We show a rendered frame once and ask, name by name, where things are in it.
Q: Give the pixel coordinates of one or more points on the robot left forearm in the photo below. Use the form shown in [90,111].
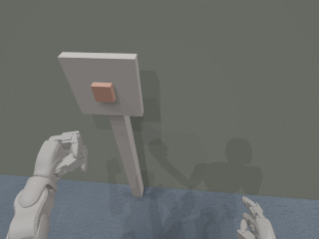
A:
[32,209]

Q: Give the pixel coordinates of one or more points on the right robot hand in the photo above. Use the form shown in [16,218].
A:
[260,227]

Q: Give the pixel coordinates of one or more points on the left robot hand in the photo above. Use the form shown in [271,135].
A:
[54,161]

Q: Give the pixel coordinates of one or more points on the panel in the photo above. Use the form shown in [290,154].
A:
[122,70]

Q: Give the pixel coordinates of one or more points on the button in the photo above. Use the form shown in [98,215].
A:
[103,92]

